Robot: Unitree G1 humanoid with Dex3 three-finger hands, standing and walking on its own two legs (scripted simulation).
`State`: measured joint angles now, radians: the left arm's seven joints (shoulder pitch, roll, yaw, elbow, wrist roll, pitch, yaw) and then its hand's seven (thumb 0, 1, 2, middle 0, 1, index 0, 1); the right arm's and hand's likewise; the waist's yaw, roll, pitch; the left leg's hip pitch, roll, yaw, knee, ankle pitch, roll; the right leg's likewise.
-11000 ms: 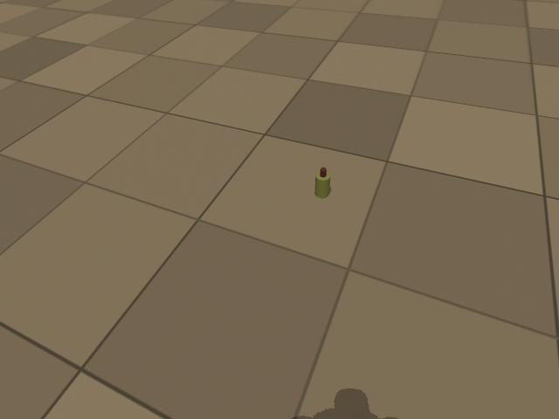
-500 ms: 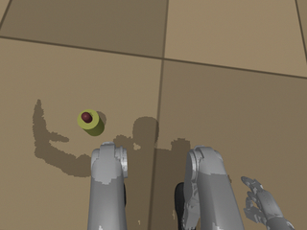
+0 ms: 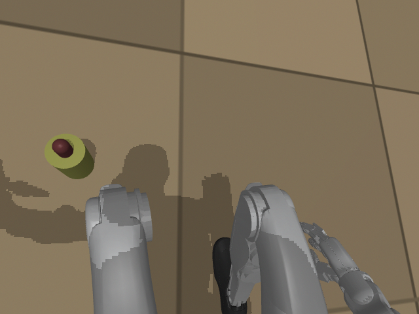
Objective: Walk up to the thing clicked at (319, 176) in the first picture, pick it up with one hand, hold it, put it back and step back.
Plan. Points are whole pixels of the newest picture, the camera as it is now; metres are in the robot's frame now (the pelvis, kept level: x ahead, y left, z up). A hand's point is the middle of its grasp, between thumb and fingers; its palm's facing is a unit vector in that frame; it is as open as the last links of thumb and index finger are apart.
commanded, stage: approach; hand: left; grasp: from the side
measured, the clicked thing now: (69, 155) +0.41 +0.30 -0.23
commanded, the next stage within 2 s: close in in 0.12 s
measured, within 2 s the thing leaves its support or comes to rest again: neither
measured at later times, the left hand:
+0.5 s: hand (51, 170) +0.37 +0.32 -0.20, palm faces +0.29 -0.96 +0.06, open 17.6 cm
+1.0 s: hand (62, 167) +0.38 +0.30 -0.21, palm faces +0.31 -0.95 +0.02, open 17.2 cm
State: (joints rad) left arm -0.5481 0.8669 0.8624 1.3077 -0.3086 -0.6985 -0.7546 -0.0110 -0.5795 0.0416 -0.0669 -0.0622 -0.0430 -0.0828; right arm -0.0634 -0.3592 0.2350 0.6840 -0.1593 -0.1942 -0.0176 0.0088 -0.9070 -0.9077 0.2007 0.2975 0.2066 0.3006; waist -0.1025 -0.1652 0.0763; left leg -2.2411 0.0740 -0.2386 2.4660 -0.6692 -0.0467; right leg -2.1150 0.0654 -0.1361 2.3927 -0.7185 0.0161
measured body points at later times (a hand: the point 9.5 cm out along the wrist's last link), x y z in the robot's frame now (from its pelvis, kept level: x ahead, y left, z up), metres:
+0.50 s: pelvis +0.00 +0.01 -0.04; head +0.21 +0.17 +0.32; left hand +0.35 +0.37 -0.20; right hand +0.21 -0.22 -0.09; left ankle +0.09 +0.15 -0.29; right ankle +0.10 -0.11 -0.28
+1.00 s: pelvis -0.02 +0.02 -0.05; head +0.19 +0.19 +0.31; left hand +0.35 +0.35 -0.21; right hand +0.17 -0.23 -0.07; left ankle +0.09 +0.15 -0.29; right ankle +0.10 -0.11 -0.28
